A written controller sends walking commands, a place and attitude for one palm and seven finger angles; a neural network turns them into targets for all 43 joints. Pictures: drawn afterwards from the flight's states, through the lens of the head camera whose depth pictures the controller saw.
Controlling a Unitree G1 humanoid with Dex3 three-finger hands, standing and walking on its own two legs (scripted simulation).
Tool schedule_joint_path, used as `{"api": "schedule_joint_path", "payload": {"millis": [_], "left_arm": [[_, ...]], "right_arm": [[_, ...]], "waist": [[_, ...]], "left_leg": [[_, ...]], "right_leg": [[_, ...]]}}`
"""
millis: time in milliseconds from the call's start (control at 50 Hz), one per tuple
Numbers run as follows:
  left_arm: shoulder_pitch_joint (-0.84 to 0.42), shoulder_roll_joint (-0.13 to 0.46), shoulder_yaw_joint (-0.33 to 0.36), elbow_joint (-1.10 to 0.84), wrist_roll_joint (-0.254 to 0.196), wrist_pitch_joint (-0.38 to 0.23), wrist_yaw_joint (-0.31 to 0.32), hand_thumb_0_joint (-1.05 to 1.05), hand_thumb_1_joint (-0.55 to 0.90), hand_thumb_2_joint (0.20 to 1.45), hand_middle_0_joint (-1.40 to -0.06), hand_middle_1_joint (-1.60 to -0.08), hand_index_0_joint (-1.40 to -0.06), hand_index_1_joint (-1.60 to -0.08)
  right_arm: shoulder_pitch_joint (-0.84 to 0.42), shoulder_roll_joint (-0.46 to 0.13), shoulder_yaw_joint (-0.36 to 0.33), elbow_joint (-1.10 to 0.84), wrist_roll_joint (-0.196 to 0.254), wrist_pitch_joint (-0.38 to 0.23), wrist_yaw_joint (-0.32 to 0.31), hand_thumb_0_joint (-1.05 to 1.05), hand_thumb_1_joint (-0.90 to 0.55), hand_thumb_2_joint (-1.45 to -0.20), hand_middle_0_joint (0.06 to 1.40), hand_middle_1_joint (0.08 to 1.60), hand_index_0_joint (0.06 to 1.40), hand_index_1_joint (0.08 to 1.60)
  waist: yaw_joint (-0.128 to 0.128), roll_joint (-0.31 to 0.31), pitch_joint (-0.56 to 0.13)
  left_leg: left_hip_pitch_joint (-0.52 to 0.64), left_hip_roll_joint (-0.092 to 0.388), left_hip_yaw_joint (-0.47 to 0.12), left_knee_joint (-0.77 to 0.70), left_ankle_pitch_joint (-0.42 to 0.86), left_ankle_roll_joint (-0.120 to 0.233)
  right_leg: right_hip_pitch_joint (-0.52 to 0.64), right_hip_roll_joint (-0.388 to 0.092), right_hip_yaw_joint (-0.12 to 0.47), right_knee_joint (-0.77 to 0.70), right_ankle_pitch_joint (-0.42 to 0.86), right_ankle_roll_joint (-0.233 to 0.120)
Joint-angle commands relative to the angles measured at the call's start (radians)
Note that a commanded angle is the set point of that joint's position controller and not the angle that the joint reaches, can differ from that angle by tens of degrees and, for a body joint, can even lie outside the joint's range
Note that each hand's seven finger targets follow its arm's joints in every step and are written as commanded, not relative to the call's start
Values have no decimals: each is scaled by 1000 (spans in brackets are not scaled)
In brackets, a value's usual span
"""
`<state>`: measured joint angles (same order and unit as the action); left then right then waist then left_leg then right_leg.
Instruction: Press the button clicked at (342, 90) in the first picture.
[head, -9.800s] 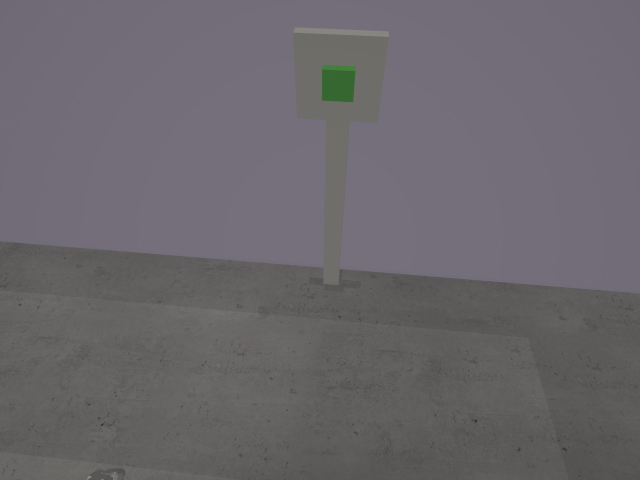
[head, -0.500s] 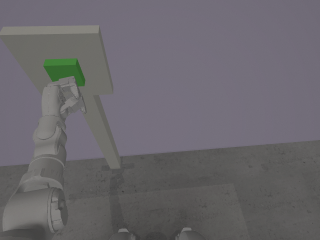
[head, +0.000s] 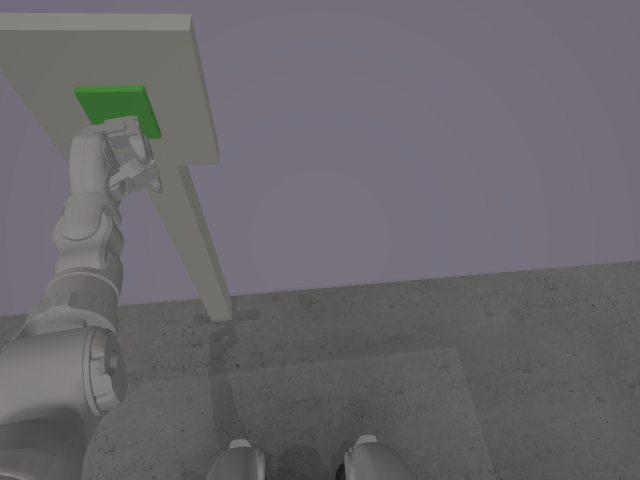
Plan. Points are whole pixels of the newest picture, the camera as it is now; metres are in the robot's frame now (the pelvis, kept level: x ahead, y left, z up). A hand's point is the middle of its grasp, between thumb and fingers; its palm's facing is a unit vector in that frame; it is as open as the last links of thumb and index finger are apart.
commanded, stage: press the button with the knuckle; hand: left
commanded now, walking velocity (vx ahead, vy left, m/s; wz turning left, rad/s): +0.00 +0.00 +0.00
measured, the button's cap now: (122, 108) +0.54 +0.22 +0.12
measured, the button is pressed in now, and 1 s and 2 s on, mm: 13 0 0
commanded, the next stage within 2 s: hold the button down briefly in 0.04 s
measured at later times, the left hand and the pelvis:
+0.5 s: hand (150, 164) +0.49 +0.19 +0.08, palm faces +0.08 -1.00 -0.03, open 2.9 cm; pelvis -0.02 +0.00 -0.01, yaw +0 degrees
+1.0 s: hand (158, 177) +0.46 +0.17 +0.09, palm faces +0.07 -1.00 -0.02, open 3.1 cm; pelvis +0.01 +0.00 +0.01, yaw -1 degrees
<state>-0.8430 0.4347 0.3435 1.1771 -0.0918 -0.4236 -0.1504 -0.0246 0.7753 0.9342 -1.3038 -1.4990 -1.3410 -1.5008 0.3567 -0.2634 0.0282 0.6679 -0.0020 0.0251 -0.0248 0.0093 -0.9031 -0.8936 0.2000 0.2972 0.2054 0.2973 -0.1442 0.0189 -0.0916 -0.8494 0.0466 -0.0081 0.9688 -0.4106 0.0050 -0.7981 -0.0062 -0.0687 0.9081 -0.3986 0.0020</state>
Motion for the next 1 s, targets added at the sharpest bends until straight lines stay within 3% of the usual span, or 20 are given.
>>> {"api": "schedule_joint_path", "payload": {"millis": [0, 20, 80, 100, 160, 220, 280, 300, 340, 400, 420, 540, 580, 700, 740, 760, 800, 860, 900, 980], "left_arm": [[-654, 235, 10, -243, -15, -63, 19, 0, 900, 900, -1300, -1500, -1300, -1500], [-652, 261, 30, -241, -16, -64, 22, 0, 900, 900, -1300, -1500, -1300, -1500], [-691, 244, 5, -236, -17, -62, 20, 0, 900, 900, -1300, -1500, -1300, -1500], [-683, 277, 29, -221, -14, -61, 23, 0, 900, 900, -1300, -1500, -1300, -1500], [-690, 262, 9, -202, -13, -57, 22, 0, 900, 900, -1300, -1500, -1300, -1500], [-710, 272, 12, -226, -13, -62, 25, 0, 900, 900, -1300, -1500, -1300, -1500], [-716, 240, -7, -227, -19, -64, 27, 0, 900, 900, -1300, -1500, -1300, -1500], [-708, 262, 8, -214, -17, -62, 30, 0, 900, 900, -1300, -1500, -1300, -1500], [-716, 228, -28, -209, -14, -57, 32, 0, 900, 900, -1300, -1500, -1300, -1500], [-719, 274, 1, -218, -9, -57, 41, 0, 900, 900, -1300, -1500, -1300, -1500], [-730, 252, -17, -226, -12, -55, 40, 0, 900, 900, -1300, -1500, -1300, -1500], [-651, 226, -4, -236, -18, -53, 30, 0, 900, 900, -1300, -1500, -1300, -1500], [-623, 226, 8, -247, -19, -57, 32, 0, 900, 900, -1300, -1500, -1300, -1500], [-522, 157, -26, -312, -23, -67, 36, 0, 900, 900, -1300, -1500, -1300, -1500], [-487, 135, -34, -329, -31, -64, 37, 0, 900, 900, -1300, -1500, -1300, -1500], [-445, 142, -20, -321, -32, -62, 37, 0, 900, 900, -1300, -1500, -1300, -1500], [-402, 124, -25, -373, -39, -67, 34, 0, 900, 900, -1300, -1500, -1300, -1500], [-300, 140, 3, -403, -46, -63, 32, 0, 900, 900, -1300, -1500, -1300, -1500], [-210, 121, 0, -436, -50, -58, 27, 0, 900, 900, -1300, -1500, -1300, -1500], [-52, 56, -28, -534, -73, -30, 22, 0, 900, 900, -1300, -1500, -1300, -1500]], "right_arm": [[126, -178, -60, -53, 0, -34, -14, 0, -900, -900, 200, 300, 200, 300], [131, -182, -61, -52, -1, -35, -17, 0, -900, -900, 200, 300, 200, 300], [136, -180, -55, -49, -3, -42, -18, 0, -900, -900, 200, 300, 200, 300], [140, -185, -57, -46, -2, -43, -20, 0, -900, -900, 200, 300, 200, 300], [140, -186, -51, -49, -2, -50, -20, 0, -900, -900, 200, 300, 200, 300], [144, -186, -52, -50, -4, -57, -21, 0, -900, -900, 200, 300, 200, 300], [144, -187, -53, -50, -5, -63, -19, 0, -900, -900, 200, 300, 200, 300], [143, -192, -54, -47, -3, -64, -21, 0, -900, -900, 200, 300, 200, 300], [138, -189, -51, -47, -2, -68, -20, 0, -900, -900, 200, 300, 200, 300], [143, -195, -51, -48, -3, -73, -22, 0, -900, -900, 200, 300, 200, 300], [142, -191, -49, -48, -3, -76, -22, 0, -900, -900, 200, 300, 200, 300], [138, -185, -56, -58, -5, -69, -12, 0, -900, -900, 200, 300, 200, 300], [138, -184, -58, -62, -6, -65, -9, 0, -900, -900, 200, 300, 200, 300], [112, -173, -68, -80, 1, -48, 0, 0, -900, -900, 200, 300, 200, 300], [104, -167, -68, -85, 3, -44, 2, 0, -900, -900, 200, 300, 200, 300], [103, -168, -71, -88, 6, -40, 0, 0, -900, -900, 200, 300, 200, 300], [89, -159, -70, -101, 8, -37, 0, 0, -900, -900, 200, 300, 200, 300], [75, -153, -71, -118, 13, -27, 0, 0, -900, -900, 200, 300, 200, 300], [63, -147, -71, -133, 16, -23, 4, 0, -900, -900, 200, 300, 200, 300], [37, -138, -77, -171, 25, -16, 10, 0, -900, -900, 200, 300, 200, 300]], "waist": [[-77, 98, -389], [-74, 85, -397], [-89, 104, -391], [-87, 90, -388], [-91, 101, -370], [-89, 132, -406], [-98, 121, -397], [-98, 100, -383], [-103, 124, -358], [-97, 118, -394], [-105, 123, -394], [-69, 129, -412], [-62, 101, -416], [-35, 121, -405], [-26, 88, -392], [-18, 61, -389], [0, 97, -421], [28, 40, -403], [50, 69, -402], [68, 25, -380]], "left_leg": [[329, -25, -51, -129, 112, 21], [319, -26, -53, -128, 111, 22], [313, -27, -54, -126, 91, 23], [300, -24, -53, -127, 79, 24], [278, -28, -57, -135, 24, 23], [302, -27, -60, -130, 44, 22], [300, -28, -62, -131, 22, 24], [288, -24, -64, -134, 6, 23], [275, -27, -62, -140, -32, 21], [272, -28, -61, -136, -30, 24], [272, -29, -56, -134, -23, 25], [303, -29, -56, -133, 38, 19], [308, -28, -58, -134, 59, 21], [356, -27, -49, -144, 104, 16], [351, -28, -44, -149, 107, 17], [343, -28, -39, -151, 123, 18], [374, -31, -28, -151, 175, 17], [344, -34, -14, -157, 205, 20], [361, -35, -8, -163, 245, 16], [371, -35, 6, -174, 298, 18]], "right_leg": [[40, 42, 43, -135, 91, -12], [50, 42, 44, -135, 91, -11], [34, 42, 45, -135, 78, -12], [35, 42, 46, -138, 69, -9], [20, 42, 44, -139, 30, -11], [17, 40, 44, -132, 41, -13], [5, 41, 43, -135, 28, -13], [1, 40, 42, -136, 17, -11], [-18, 38, 42, -138, -6, -12], [0, 36, 47, -134, -5, -11], [4, 36, 49, -138, 1, -9], [25, 37, 39, -133, 36, -16], [40, 38, 36, -130, 49, -17], [50, 39, 29, -131, 80, -22], [74, 40, 26, -137, 88, -21], [97, 41, 29, -142, 104, -20], [128, 40, 32, -138, 148, -22], [198, 40, 36, -141, 204, -20], [217, 41, 35, -135, 245, -24], [269, 41, 30, -143, 316, -23]]}}
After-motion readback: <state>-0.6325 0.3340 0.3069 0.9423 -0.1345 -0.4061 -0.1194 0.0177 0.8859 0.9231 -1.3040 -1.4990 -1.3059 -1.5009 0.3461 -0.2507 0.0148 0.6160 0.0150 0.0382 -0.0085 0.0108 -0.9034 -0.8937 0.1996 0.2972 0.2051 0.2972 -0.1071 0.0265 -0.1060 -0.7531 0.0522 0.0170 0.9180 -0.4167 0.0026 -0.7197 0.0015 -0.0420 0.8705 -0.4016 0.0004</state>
